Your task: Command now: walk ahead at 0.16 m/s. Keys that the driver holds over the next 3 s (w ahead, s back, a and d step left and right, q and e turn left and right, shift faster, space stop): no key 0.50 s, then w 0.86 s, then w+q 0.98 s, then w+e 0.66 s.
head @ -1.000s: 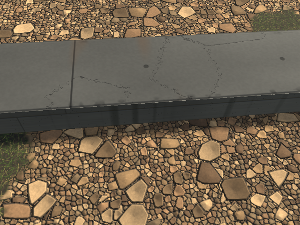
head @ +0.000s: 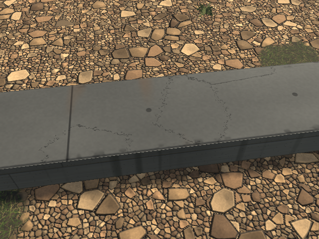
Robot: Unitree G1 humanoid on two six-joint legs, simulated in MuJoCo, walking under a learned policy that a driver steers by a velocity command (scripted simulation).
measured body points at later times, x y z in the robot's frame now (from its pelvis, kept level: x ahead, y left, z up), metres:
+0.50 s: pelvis +0.03 -0.02 +0.00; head +0.04 -0.02 +0.45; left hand +0.06 +0.22 -0.15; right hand +0.09 -0.27 -0.15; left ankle +0.01 +0.11 -0.73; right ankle -0.03 -0.13 -0.73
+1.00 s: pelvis +0.14 +0.04 +0.01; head +0.14 +0.06 +0.46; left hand +0.26 +0.30 -0.12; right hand +0.08 -0.19 -0.13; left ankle +0.08 +0.12 -0.73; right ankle +0.18 -0.12 -0.65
